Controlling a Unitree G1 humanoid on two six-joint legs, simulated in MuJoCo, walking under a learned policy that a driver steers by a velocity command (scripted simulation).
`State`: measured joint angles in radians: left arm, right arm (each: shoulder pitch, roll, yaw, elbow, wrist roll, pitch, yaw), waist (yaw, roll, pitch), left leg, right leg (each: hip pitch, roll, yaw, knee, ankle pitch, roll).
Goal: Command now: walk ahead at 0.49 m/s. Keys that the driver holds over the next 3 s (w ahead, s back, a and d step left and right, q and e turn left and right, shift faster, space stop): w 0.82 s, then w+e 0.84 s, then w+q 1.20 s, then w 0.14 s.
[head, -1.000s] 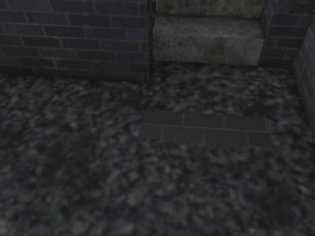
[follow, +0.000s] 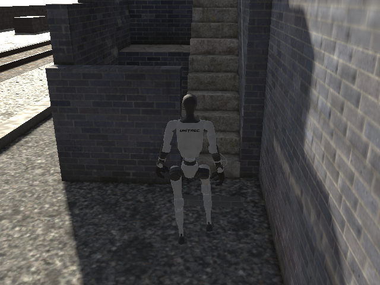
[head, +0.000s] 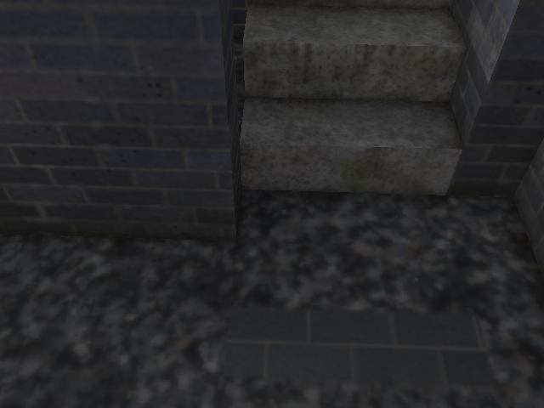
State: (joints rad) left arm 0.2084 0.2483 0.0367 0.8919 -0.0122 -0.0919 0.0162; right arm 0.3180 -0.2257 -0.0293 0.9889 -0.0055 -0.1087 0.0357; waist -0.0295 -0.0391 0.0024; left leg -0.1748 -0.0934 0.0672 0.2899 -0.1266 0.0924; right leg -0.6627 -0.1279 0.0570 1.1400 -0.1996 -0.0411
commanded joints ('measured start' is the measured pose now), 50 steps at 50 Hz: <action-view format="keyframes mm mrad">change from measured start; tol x32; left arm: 1 35 47 14 -42 13 3 7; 50 118 118 40 75 58 99 -66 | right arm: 1 -40 -132 -21 -55 1 -18 -20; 17 161 -57 13 -36 20 -12 -25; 37 -349 -123 -21 -229 15 14 -13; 43 171 -414 -100 -119 -95 1 -92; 50 -4 -140 -32 -125 -13 21 -64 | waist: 1 47 75 54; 17 149 -222 -391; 50 35 192 -68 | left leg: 1 -107 279 -208 -207 70 171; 13 191 345 -183 -1 224 83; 15 31 236 -87 421 360 26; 18 -629 108 -186 1060 -363 -23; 39 -405 174 -78 217 43 -39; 41 -117 106 -16 167 -2 -1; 43 516 635 -749 67 375 140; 50 40 414 -211 -22 260 35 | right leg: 1 -21 -42 1 -140 161 28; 12 66 49 -52 -624 136 -11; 15 615 22 -5 -639 125 -108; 17 1071 -284 688 -835 -66 -301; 23 505 -95 148 -986 216 -173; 41 696 -52 -31 -647 622 -89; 43 141 289 -91 -37 -402 -2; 50 162 97 33 21 -61 18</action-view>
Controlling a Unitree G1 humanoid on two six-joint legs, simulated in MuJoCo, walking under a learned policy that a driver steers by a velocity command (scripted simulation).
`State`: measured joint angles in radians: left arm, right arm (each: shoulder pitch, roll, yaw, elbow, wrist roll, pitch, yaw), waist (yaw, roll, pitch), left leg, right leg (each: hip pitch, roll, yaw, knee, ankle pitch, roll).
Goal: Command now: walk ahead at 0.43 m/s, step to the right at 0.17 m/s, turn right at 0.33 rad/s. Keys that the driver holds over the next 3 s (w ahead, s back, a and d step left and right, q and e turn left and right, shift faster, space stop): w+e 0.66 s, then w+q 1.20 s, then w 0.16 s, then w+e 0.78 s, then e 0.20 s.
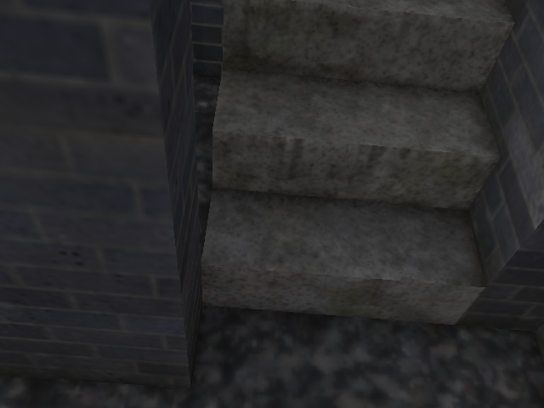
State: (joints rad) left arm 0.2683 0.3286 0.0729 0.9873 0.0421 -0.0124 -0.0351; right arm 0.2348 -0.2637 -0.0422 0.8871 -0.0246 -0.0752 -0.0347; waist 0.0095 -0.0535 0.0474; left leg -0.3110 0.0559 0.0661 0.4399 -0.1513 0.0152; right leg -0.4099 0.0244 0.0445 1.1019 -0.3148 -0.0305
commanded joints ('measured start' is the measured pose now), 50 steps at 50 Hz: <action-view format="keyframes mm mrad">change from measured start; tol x32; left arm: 1 39 22 -2 -28 0 22 -8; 50 9 6 -52 -102 5 -75 87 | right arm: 1 75 -145 -29 -30 4 -18 12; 50 -50 -108 -8 35 28 35 16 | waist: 1 0 198 -90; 16 -6 198 7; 20 89 -389 -206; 29 16 162 -40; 50 50 62 -91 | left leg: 1 155 271 -176 -177 329 121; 15 232 309 50 -202 -25 67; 18 155 182 170 335 182 28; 21 -527 28 -69 902 -385 25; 43 43 -106 -46 13 24 83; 47 361 272 -457 -60 1126 382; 50 59 154 -371 -129 613 299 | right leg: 1 -95 -64 35 51 73 16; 14 -124 -126 -84 -463 159 -10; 18 325 24 -151 -638 2 -98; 20 600 -312 627 -949 -275 -280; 30 428 -224 202 -787 1071 -87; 44 380 -165 112 -508 1126 -24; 47 80 71 4 -23 -219 24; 50 101 6 43 -13 -184 20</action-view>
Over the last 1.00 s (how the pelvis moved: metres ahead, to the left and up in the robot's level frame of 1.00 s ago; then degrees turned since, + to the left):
0.53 -0.04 0.00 -2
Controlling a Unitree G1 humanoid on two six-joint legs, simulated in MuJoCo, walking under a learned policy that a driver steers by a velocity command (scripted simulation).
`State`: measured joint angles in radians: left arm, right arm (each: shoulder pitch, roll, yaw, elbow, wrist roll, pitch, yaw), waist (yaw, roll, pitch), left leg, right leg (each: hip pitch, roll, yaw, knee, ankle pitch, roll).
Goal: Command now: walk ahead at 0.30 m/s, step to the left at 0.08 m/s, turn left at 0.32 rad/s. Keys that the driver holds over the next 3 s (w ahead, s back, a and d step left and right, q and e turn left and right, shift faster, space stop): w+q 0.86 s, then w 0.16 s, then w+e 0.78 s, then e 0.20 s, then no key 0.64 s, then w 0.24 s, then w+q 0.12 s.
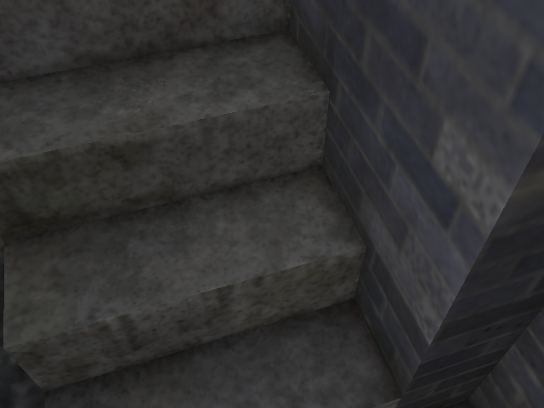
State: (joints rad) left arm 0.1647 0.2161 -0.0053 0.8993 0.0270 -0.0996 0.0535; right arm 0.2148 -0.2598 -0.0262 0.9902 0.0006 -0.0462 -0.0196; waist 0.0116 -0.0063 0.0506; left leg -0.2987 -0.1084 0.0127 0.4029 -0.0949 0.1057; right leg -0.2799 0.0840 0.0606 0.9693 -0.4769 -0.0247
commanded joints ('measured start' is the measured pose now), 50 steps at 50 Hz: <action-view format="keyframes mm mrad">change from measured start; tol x32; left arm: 1 92 112 25 -21 20 18 -9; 50 -45 -38 11 -383 -19 34 -8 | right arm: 1 -19 -123 -27 -63 3 16 -5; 50 -149 39 -46 -385 -40 41 -26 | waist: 1 52 29 -91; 50 -71 -80 -55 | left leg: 1 2 286 -322 -123 351 183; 10 -151 108 -333 -248 -331 -58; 15 -239 117 -126 531 -217 -103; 25 133 57 83 -14 -87 -61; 27 472 468 -531 -71 498 102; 35 39 283 -212 -11 660 32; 43 -32 252 -431 -121 -162 38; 50 143 81 -175 1 -79 -99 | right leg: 1 -26 -58 14 55 10 16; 10 316 -30 -65 -726 206 -35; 12 232 -460 387 -949 -9 -201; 19 224 -292 -73 -716 761 -129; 25 119 -238 -199 -360 718 -50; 27 -490 -66 -259 90 17 96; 30 -418 -177 -34 365 53 112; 46 265 -227 62 -704 502 -17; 50 7 -200 34 -813 217 -48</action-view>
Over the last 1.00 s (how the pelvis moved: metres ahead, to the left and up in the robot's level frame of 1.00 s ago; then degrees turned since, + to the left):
0.36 -0.16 -0.01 -21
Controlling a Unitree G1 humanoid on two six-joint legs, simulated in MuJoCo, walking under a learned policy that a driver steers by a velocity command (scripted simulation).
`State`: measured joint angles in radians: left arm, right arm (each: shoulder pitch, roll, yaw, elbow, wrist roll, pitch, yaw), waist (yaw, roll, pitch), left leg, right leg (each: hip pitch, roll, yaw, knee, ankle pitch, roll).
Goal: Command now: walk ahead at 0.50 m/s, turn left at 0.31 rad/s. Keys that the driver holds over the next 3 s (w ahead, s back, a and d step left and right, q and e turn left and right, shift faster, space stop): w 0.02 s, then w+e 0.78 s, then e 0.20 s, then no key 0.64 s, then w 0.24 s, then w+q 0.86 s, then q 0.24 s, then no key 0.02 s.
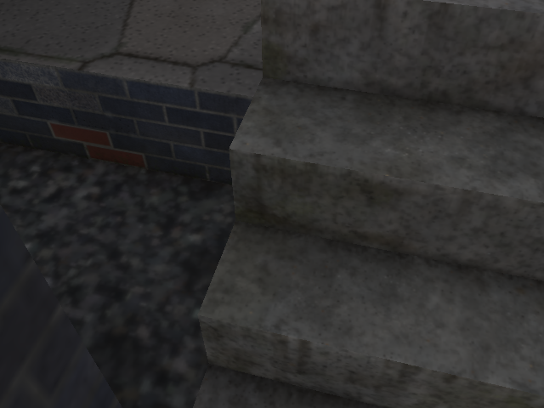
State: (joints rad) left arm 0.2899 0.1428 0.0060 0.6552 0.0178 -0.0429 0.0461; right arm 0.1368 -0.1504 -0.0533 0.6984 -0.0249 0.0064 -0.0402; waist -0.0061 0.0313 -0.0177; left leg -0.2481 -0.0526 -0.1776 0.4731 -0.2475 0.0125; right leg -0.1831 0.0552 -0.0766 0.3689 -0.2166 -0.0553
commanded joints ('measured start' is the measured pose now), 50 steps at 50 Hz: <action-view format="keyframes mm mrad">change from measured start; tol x16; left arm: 1 -181 44 -5 -163 22 -46 12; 36 -188 47 68 -213 4 -7 -42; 50 59 237 129 -133 58 37 6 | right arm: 1 -54 -82 -12 -61 9 -7 15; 50 -119 -141 2 -174 47 1 24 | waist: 1 -21 -56 22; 43 -11 72 -63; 50 55 -206 -123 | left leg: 1 22 10 5 -83 83 0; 12 64 122 60 -161 366 -42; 32 128 135 251 -63 -42 -29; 45 146 318 274 78 423 71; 47 67 188 353 244 271 27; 49 -199 7 288 470 -418 -34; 50 -275 0 184 532 -489 -34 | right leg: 1 -3 -242 267 -253 34 9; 6 314 -170 148 -68 715 26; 31 -147 -44 374 1 -70 -16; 37 -143 -12 374 92 159 -7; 44 -242 35 197 315 5 20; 50 165 -201 772 28 805 -195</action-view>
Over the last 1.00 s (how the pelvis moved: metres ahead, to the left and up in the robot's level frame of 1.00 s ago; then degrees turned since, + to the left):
0.09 0.05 0.01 34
